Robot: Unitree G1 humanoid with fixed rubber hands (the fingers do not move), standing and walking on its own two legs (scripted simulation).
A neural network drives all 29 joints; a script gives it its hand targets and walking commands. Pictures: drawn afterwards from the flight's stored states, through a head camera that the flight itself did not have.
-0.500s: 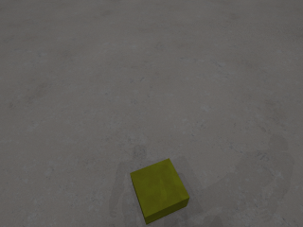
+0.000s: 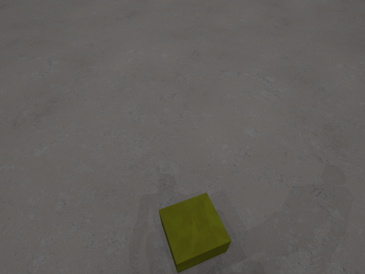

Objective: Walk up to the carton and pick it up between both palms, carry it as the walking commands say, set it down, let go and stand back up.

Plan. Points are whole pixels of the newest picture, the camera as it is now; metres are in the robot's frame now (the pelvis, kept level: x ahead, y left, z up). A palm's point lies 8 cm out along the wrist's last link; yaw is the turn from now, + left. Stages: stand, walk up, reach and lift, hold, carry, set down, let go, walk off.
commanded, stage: walk up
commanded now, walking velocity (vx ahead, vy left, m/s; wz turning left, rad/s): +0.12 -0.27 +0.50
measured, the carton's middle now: (192, 230) +0.48 -0.01 -0.70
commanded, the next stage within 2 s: none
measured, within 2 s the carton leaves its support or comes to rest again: neither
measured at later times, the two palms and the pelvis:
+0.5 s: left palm out of the picture +0.05 +0.11 -0.13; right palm out of the picture +0.17 -0.38 -0.14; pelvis +0.07 -0.14 +0.00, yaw +14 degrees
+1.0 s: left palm out of the picture +0.02 +0.09 -0.13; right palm (349, 270) +0.19 -0.39 -0.16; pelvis +0.07 -0.16 -0.01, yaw +19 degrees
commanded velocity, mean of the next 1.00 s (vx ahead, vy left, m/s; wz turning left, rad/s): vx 0.03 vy -0.08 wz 0.27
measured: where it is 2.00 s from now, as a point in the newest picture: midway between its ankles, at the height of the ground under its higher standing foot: outside the picture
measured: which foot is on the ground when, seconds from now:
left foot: down 0.00-0.28, up 0.30-0.62, down 0.64-0.92, up 0.94-1.00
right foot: up 0.00-0.26, down 0.28-0.68, up 0.70-0.90, down 0.92-1.00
